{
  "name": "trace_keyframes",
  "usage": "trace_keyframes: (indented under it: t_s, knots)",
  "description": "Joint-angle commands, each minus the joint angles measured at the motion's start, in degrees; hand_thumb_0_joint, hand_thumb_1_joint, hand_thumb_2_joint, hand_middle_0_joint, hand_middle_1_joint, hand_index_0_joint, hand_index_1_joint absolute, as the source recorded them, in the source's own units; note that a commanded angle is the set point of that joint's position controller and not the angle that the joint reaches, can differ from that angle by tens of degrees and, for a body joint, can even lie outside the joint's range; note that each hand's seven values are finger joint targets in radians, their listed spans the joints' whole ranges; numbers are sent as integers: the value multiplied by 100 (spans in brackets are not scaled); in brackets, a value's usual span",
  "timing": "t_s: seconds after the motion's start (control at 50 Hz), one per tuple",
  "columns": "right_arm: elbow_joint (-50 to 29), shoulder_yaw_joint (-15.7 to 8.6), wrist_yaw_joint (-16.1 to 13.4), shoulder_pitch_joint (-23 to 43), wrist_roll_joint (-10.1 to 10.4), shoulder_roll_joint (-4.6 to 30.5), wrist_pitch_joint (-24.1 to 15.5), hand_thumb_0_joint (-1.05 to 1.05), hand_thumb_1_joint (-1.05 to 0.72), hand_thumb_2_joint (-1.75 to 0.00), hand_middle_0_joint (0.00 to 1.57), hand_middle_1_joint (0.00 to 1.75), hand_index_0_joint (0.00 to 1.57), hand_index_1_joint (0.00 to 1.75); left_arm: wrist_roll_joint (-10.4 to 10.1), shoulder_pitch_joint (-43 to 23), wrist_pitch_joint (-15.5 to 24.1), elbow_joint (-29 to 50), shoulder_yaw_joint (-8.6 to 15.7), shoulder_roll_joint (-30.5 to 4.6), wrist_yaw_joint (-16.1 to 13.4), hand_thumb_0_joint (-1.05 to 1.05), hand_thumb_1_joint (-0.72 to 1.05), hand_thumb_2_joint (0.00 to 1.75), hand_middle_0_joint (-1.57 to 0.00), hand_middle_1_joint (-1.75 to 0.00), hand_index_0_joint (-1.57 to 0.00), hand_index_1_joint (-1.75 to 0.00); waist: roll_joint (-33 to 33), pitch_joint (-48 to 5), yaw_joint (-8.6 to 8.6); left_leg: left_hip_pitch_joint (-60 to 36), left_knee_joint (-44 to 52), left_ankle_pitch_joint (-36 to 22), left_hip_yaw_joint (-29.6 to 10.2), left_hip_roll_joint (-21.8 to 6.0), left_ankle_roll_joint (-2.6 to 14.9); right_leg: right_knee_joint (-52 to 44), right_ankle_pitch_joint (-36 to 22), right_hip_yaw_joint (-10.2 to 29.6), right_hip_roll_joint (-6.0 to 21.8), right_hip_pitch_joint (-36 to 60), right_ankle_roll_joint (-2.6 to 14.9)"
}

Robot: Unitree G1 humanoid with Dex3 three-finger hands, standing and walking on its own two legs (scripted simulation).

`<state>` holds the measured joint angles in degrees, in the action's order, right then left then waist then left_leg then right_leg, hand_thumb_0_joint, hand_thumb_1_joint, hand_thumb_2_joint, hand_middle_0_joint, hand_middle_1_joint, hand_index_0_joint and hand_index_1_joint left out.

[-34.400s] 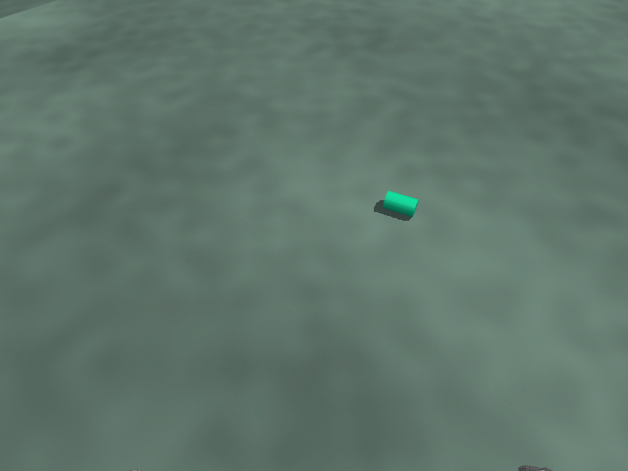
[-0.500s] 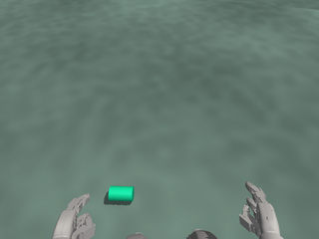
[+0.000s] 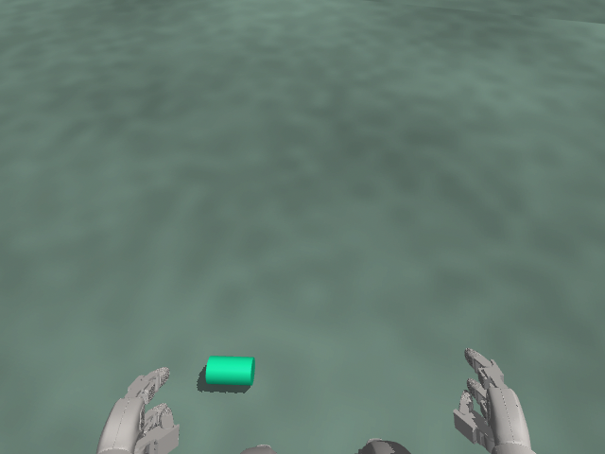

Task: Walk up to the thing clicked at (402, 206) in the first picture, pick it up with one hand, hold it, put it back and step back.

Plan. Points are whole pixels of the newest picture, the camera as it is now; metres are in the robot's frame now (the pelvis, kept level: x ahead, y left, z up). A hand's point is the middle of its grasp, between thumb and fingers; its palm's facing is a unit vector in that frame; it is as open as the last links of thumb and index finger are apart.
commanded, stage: home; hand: left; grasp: from above
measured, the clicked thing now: (231, 370) +0.44 +0.23 -0.67
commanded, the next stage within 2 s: stand in 0.40 s
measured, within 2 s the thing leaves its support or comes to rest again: neither
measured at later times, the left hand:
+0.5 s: hand (175, 442) +0.15 +0.18 -0.05, palm faces +0.04 -0.98 -0.21, open 7.4 cm
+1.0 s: hand out of the picture +0.06 +0.24 -0.11, palm faces +0.05 -0.95 -0.32, open 7.4 cm
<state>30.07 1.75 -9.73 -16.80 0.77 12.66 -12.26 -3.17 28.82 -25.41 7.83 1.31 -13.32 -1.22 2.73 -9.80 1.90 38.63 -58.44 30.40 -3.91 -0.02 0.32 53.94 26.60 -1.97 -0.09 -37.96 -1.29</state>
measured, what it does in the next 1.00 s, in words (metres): rises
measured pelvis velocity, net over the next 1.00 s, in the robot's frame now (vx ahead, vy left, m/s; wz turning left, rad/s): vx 0.00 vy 0.01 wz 0.01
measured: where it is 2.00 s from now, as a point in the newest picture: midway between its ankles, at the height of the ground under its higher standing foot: outside the picture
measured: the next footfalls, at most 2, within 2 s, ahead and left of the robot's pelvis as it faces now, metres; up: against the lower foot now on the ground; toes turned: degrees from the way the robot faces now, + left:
none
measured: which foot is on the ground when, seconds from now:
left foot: down 0.00-1.00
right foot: down 0.00-1.00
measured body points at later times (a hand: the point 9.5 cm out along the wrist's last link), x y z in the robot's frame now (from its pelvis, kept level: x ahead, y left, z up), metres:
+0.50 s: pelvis -0.01 +0.00 +0.00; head +0.01 +0.00 +0.45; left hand +0.15 +0.23 -0.03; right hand +0.15 -0.25 -0.06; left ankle -0.01 +0.11 -0.68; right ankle +0.00 -0.14 -0.68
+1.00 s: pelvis +0.00 +0.01 +0.06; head +0.01 +0.01 +0.50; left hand +0.05 +0.29 -0.08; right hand +0.07 -0.27 -0.08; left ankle -0.01 +0.11 -0.68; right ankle +0.00 -0.14 -0.68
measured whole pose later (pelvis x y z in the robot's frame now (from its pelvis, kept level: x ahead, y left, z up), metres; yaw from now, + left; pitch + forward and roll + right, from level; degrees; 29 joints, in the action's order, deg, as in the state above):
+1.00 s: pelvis +0.00 +0.01 +0.06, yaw +1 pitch -2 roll +0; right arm 57.9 -2.4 -1.8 -11.6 -2.1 15.8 -0.4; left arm 1.5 11.8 -1.5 -56.5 2.3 -15.6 -2.3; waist 0.0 3.4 -1.3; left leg 10.4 -30.0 17.5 -2.3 2.4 1.5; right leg 29.5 16.0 -0.4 2.8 -11.4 -2.2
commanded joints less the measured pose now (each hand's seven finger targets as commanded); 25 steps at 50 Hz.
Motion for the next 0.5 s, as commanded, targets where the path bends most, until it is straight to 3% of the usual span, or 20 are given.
trace_keyframes:
  t_s: [0.0,0.06,0.16,0.24,0.28,0.32,0.34,0.38,0.46,0.48]
  knots:
    - [-928,-323,-58,384,-16,734,-333,0,-90,-90,20,30,20,30,46,-165,274,1237,339,-593,-30,0,90,90,-20,-30,-20,-30,94,-545,-5,-433,958,-1941,20,-3,-14,-681,-1448,-170,-112,557,183]
    - [-933,-314,-52,376,-14,724,-323,0,-90,-90,20,30,20,30,48,-132,251,1151,349,-581,-38,0,90,90,-20,-30,-20,-30,-72,-493,22,-366,920,-1945,19,4,4,-699,-1493,-180,-110,604,170]
    - [-885,-325,-54,359,-12,764,-321,0,-90,-90,20,30,20,30,75,-152,206,1029,368,-619,-24,0,90,90,-20,-30,-20,-30,63,-289,23,-298,1113,-1251,-52,-23,12,-764,-919,-175,-112,403,166]
    - [-927,-316,-63,388,1,742,-338,0,-90,-90,20,30,20,30,60,-58,207,1012,348,-593,-37,0,90,90,-20,-30,-20,-30,49,-337,10,-286,1095,-1352,-34,-15,7,-734,-973,-180,-116,409,179]
    - [-976,-299,-63,414,5,717,-349,0,-90,-90,20,30,20,30,43,-330,266,1399,301,-604,-31,0,90,90,-20,-30,-20,-30,86,-518,20,-405,1049,-1600,-45,-31,-2,-698,-1181,-189,-117,482,184]
    - [-903,-307,-61,377,6,757,-363,0,-90,-90,20,30,20,30,41,-96,220,893,335,-557,-29,0,90,90,-20,-30,-20,-30,-33,-179,49,-251,1088,-1296,-33,-26,19,-745,-943,-188,-129,340,165]
    - [-933,-306,-62,375,-2,727,-368,0,-90,-90,20,30,20,30,29,-203,241,1189,357,-595,-32,0,90,90,-20,-30,-20,-30,88,-400,20,-302,1055,-1343,-18,-9,18,-748,-1006,-169,-114,405,172]
    - [-903,-325,-62,355,-2,765,-353,0,-90,-90,20,30,20,30,61,5,212,833,371,-561,-31,0,90,90,-20,-30,-20,-30,-120,-289,45,-243,1077,-1212,-35,-14,35,-770,-895,-176,-119,408,165]
    - [-938,-313,-67,374,9,736,-355,0,-90,-90,20,30,20,30,38,-177,241,1096,323,-572,-21,0,90,90,-20,-30,-20,-30,-13,-302,21,-272,1073,-1190,6,-9,30,-793,-885,-170,-116,388,153]
    - [503,-533,274,802,-754,1317,242,0,-90,-90,20,30,20,30,692,-1724,1435,-914,368,-1037,-236,0,90,90,-20,-30,-20,-30,-368,968,-431,-437,1605,-2145,-246,-221,301,-1026,-1015,385,330,1374,344]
